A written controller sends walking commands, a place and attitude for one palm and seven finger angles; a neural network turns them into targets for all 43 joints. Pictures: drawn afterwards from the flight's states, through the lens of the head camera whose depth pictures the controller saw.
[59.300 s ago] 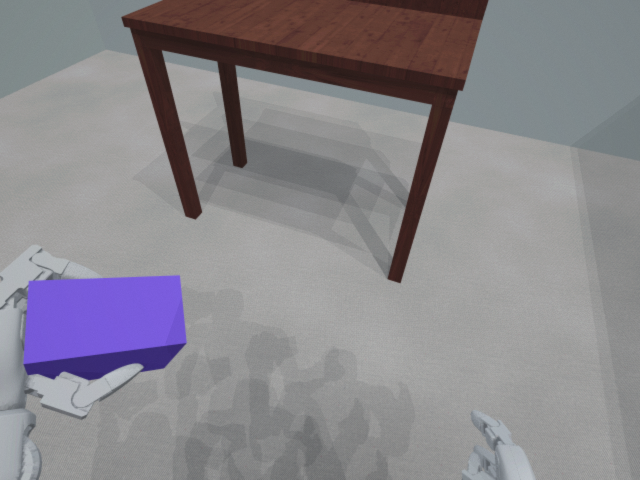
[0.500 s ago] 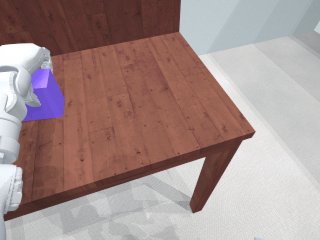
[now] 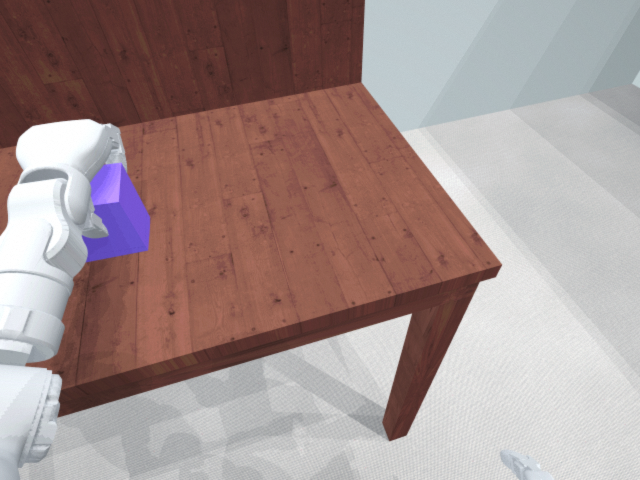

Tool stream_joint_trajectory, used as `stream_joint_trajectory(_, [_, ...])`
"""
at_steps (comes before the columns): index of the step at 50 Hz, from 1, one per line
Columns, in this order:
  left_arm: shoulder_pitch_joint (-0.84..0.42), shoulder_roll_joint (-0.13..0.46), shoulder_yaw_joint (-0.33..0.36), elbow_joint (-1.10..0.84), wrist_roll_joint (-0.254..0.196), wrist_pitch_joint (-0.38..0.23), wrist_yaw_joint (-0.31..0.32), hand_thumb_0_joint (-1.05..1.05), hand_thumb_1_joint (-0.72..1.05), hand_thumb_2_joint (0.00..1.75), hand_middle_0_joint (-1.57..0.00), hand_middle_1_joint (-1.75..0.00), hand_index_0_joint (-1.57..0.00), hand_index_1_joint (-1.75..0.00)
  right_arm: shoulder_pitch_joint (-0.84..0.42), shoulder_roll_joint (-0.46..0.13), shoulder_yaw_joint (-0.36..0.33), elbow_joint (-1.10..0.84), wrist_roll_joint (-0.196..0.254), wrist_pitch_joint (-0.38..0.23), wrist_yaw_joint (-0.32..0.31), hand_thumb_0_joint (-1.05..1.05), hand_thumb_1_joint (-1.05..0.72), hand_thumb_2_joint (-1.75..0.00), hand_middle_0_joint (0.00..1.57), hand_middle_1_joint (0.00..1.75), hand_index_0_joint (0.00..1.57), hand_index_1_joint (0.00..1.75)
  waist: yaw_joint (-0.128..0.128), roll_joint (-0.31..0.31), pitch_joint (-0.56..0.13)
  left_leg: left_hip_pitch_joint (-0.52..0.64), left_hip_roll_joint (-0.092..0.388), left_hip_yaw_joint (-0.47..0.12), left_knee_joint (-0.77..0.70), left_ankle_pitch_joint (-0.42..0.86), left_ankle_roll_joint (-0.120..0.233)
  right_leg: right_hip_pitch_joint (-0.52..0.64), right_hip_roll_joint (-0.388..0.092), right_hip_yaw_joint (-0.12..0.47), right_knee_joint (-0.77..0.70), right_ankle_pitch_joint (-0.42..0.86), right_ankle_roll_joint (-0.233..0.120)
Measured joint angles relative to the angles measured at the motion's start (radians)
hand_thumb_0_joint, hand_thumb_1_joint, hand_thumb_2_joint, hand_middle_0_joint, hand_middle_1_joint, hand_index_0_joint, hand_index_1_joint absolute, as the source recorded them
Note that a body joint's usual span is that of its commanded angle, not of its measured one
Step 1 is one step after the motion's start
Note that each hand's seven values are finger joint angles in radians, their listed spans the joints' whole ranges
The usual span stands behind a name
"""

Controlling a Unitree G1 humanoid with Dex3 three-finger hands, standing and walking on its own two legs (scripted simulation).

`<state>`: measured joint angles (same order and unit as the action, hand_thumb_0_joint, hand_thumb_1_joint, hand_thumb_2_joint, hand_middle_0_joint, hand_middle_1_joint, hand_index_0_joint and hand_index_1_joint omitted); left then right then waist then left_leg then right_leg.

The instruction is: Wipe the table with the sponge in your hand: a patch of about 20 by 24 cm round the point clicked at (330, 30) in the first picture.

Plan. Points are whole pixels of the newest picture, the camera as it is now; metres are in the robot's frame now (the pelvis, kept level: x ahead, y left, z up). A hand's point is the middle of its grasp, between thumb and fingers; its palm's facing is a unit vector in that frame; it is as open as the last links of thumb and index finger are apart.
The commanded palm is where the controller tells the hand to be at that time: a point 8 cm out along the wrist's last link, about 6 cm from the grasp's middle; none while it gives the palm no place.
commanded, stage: wipe back along the first lane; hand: left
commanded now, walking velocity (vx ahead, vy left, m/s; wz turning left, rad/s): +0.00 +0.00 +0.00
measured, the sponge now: (98, 224) +0.39 +0.35 +0.11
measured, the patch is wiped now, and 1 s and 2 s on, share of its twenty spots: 1.00 1.00 1.00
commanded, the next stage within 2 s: lift the sponge slowly off the table in 0.90 s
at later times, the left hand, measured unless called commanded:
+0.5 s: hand (86, 204) +0.36 +0.31 +0.17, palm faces +0.07 +0.02 -1.00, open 10.4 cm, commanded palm +0.31 +0.30 +0.20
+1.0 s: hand (84, 231) +0.31 +0.29 +0.18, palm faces +0.16 -0.02 -0.99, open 10.4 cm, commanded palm +0.27 +0.28 +0.20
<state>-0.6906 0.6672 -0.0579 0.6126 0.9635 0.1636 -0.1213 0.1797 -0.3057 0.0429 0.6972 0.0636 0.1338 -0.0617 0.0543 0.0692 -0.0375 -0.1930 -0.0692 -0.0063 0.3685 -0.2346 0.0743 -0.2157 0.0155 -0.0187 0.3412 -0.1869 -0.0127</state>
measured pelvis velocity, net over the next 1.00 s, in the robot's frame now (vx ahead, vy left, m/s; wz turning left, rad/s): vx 0.01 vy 0.00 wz -0.01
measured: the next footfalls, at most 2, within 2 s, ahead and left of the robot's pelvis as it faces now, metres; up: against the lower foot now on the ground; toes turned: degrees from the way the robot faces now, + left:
none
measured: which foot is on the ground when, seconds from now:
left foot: down 0.00-1.00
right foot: down 0.00-1.00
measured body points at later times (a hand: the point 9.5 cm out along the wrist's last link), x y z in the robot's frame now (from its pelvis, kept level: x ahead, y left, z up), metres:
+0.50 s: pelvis +0.02 -0.01 +0.00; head +0.03 -0.04 +0.45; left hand +0.35 +0.31 +0.23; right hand +0.22 -0.23 -0.11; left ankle -0.03 +0.07 -0.75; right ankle -0.01 -0.12 -0.75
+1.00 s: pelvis +0.01 +0.00 +0.00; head +0.02 -0.04 +0.44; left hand +0.30 +0.29 +0.23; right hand +0.24 -0.20 -0.10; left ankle -0.03 +0.07 -0.75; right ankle -0.01 -0.12 -0.75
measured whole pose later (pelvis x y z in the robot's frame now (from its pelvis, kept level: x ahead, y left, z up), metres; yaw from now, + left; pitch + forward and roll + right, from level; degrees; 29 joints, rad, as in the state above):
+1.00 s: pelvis +0.01 +0.00 +0.00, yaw +0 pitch +1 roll -1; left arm -0.20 0.60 -0.03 -0.14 0.89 0.47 -0.15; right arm 0.06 -0.29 0.09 0.63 0.06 0.12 -0.02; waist 0.11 0.11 -0.04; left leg -0.15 -0.07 0.00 0.43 -0.29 0.07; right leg -0.18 0.02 -0.01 0.42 -0.25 -0.01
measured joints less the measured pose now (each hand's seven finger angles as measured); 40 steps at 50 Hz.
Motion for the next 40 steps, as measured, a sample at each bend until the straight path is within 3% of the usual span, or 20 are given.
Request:
stream_joint_trajectory(20, [0.253,-0.014,0.033,-0.363,-0.054,0.141,-0.02,0.0,-0.55,1.01,-0.7,-1.45,-0.71,-1.48,-0.056,-0.008,0.009,-0.034,-0.002,-0.02,0.016,0.01,-0.9,-0.9,0.2,0.3,0.2,0.3,0.031,0.032,-0.008,0.027,0.007,-0.003,0.033,-0.045,-0.007,0.023,0.007,-0.002,0.042,-0.049,-0.005])
stream_joint_trajectory(40, [0.398,-0.038,0.033,-0.615,-0.058,0.251,-0.047,0.01,-0.54,1.0,-0.69,-1.46,-0.7,-1.48,-0.101,0.005,0.038,-0.073,-0.002,-0.025,0.028,0.01,-0.9,-0.9,0.2,0.3,0.2,0.3,0.046,0.038,-0.008,0.032,0.004,0.001,0.055,-0.061,-0.003,0.026,0.005,0.001,0.066,-0.065,-0.001])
